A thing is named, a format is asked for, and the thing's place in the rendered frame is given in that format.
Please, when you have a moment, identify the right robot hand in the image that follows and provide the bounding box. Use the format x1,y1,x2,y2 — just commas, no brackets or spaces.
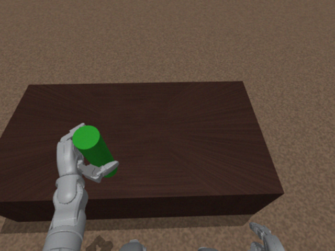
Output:
248,222,285,251

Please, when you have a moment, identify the left robot arm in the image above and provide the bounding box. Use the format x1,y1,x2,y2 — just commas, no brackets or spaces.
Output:
42,174,88,251

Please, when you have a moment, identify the can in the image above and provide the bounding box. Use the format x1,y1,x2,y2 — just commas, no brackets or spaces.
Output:
72,125,117,178

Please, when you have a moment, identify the left robot hand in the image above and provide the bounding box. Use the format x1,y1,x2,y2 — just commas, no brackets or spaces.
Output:
57,123,119,183

